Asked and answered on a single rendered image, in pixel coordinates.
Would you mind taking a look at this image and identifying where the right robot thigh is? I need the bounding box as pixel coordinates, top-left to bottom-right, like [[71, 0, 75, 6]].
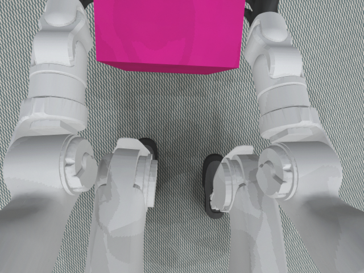
[[217, 154, 288, 273]]

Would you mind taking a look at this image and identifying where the left robot upper arm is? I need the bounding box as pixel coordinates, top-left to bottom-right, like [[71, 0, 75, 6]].
[[0, 134, 98, 273]]

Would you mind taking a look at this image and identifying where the right robot upper arm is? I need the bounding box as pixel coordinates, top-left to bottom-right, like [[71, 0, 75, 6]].
[[256, 141, 364, 273]]

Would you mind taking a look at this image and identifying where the robot right hand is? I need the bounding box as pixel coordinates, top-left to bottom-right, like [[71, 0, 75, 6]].
[[244, 0, 279, 27]]

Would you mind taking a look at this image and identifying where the robot right forearm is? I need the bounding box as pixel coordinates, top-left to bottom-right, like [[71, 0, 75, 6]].
[[243, 12, 342, 168]]

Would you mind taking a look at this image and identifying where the carton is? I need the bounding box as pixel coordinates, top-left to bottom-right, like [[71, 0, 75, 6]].
[[93, 0, 245, 75]]

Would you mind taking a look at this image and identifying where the left robot thigh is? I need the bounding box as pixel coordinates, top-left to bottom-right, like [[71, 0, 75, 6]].
[[84, 148, 158, 273]]

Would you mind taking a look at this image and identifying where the robot left forearm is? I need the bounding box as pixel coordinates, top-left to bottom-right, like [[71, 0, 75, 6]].
[[3, 0, 93, 186]]

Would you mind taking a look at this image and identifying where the robot thigh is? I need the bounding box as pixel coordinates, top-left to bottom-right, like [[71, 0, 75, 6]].
[[217, 154, 288, 273], [84, 148, 158, 273]]

